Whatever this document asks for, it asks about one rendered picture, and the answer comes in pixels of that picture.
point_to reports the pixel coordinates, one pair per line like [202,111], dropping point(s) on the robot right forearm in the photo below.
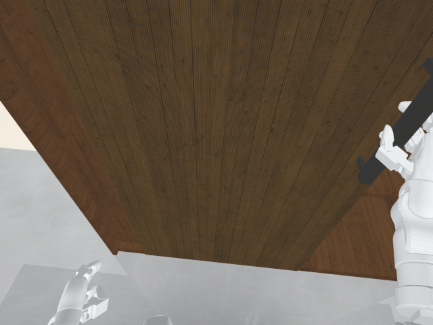
[412,215]

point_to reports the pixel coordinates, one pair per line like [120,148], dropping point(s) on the wardrobe door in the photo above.
[78,148]
[230,129]

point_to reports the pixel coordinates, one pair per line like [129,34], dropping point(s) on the right robot hand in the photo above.
[420,145]

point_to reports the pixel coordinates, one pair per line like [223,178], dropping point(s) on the robot left forearm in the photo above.
[68,317]

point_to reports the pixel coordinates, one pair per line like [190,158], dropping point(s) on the left robot hand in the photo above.
[77,293]

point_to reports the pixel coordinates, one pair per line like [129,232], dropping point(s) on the handle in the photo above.
[410,121]
[23,62]

